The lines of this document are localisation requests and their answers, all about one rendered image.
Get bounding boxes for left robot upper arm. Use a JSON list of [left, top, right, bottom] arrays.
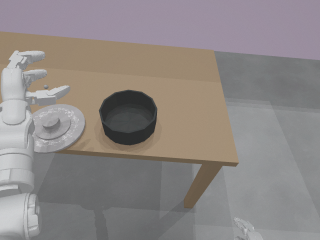
[[0, 192, 42, 240]]

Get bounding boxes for right robot hand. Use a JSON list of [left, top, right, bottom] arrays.
[[233, 217, 263, 240]]

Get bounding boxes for pot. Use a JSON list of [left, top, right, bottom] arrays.
[[99, 89, 158, 145]]

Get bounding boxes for table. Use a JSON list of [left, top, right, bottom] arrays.
[[0, 31, 239, 209]]

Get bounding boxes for knob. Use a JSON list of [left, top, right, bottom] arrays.
[[41, 114, 60, 130]]

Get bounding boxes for robot left forearm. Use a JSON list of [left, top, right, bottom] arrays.
[[0, 99, 35, 198]]

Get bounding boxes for lid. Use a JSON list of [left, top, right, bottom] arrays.
[[32, 104, 86, 154]]

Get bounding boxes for left robot hand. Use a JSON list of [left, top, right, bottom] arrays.
[[1, 50, 71, 106]]

